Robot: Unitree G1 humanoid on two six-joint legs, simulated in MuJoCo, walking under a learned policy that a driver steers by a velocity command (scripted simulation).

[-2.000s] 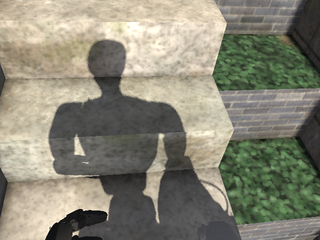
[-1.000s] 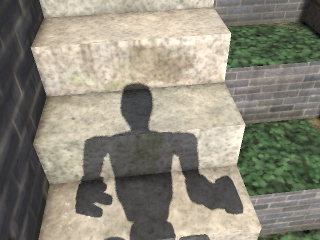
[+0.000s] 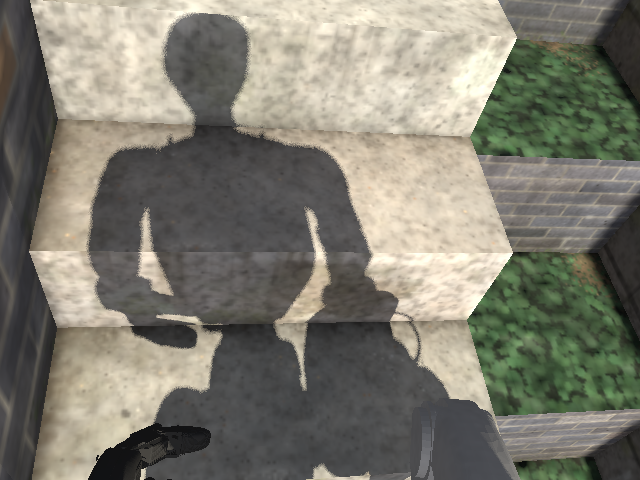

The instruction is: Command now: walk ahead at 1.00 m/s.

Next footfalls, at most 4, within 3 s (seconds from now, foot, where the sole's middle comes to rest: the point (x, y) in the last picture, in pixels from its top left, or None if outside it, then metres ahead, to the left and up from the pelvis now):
0.08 right None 0.24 -0.16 -0.59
0.56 left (278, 384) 0.48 0.04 -0.40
0.82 right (466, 279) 0.53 -0.17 -0.15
1.06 right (455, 397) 0.48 -0.24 -0.39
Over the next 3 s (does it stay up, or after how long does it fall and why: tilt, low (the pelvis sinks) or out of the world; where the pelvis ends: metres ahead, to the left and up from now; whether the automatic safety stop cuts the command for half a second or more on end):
falls after 1.74 s (tilt)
